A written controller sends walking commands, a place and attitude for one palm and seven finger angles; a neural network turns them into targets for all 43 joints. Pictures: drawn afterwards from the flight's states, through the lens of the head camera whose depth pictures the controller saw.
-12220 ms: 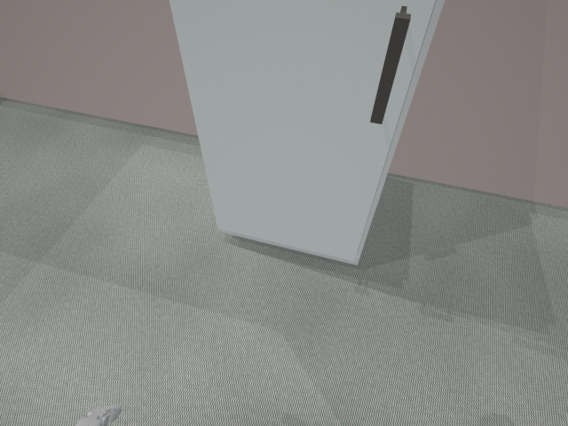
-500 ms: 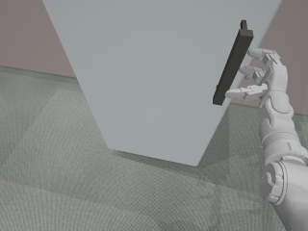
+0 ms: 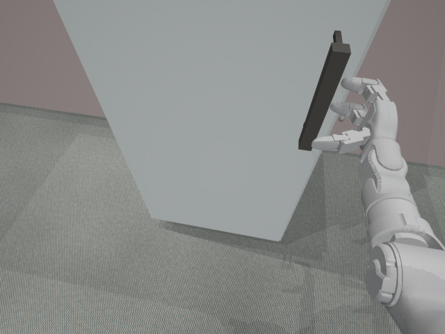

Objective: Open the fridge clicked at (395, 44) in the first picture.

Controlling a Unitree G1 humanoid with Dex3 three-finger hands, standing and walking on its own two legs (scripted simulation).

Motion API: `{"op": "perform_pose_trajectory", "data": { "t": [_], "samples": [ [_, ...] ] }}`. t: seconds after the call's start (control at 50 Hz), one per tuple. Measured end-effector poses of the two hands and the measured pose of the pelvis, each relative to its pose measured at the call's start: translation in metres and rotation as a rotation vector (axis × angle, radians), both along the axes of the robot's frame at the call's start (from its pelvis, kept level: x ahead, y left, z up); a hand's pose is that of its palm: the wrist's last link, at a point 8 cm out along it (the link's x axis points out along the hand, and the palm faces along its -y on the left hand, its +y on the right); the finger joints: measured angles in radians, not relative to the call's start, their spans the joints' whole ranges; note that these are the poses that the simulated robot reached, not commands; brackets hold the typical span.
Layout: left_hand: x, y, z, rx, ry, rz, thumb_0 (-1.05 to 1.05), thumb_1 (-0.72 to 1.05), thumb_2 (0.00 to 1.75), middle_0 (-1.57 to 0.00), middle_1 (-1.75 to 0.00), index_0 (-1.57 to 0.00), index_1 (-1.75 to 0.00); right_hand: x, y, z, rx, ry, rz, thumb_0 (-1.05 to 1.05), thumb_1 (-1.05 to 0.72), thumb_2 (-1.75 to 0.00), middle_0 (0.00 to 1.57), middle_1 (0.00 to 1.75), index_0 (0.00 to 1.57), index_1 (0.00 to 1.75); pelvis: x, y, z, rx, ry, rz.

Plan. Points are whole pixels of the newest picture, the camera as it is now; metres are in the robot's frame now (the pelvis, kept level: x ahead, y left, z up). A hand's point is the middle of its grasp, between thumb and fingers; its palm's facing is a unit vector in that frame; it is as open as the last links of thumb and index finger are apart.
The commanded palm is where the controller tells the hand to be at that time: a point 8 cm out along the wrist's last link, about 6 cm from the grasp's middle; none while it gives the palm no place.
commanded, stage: slide the fingers in behind the handle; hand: right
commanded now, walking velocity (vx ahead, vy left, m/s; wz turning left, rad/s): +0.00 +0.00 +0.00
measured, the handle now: (319, 97) +0.54 -0.10 +0.14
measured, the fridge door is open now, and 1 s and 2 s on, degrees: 0 0 0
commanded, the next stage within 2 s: grip the handle and tug to test in 1.36 s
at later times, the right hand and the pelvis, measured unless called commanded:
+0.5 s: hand (325, 111) +0.50 -0.11 +0.14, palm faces +0.04 +1.00 +0.03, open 14.0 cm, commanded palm +0.47 -0.16 +0.14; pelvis +0.00 +0.00 +0.00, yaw +1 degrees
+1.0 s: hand (315, 111) +0.49 -0.09 +0.14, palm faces +0.04 +1.00 +0.02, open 14.0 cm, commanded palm +0.46 -0.14 +0.14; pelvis +0.01 +0.01 +0.00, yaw +0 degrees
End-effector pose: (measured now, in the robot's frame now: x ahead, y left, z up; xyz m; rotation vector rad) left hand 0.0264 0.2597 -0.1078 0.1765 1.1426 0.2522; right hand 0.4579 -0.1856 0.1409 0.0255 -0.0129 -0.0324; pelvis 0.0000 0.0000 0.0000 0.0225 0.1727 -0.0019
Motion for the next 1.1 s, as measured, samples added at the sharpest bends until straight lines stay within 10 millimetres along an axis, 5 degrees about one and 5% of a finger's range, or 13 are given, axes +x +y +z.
{"op": "perform_pose_trajectory", "data": {
  "t": [0.54,1.1],
  "samples": [
    [-0.028,-0.001,-0.004,-0.014,0.073,0.034,0.01,0.90,0.90,-0.20,-0.30,-0.20,-0.30,0.020,0.026,-0.004,0.001,0.006,-0.012,-0.01,0.50,-0.30,0.30,1.21,0.30,1.20,0.003,0.002,-0.001,-0.005,0.029,0.012],
    [0.012,0.007,-0.004,-0.034,-0.014,-0.007,0.01,0.90,0.90,-0.20,-0.30,-0.20,-0.30,0.011,0.045,0.000,-0.011,0.015,-0.014,-0.01,0.50,-0.30,0.30,1.20,0.30,1.20,0.006,0.013,0.001,-0.015,0.007,0.004]
  ]
}}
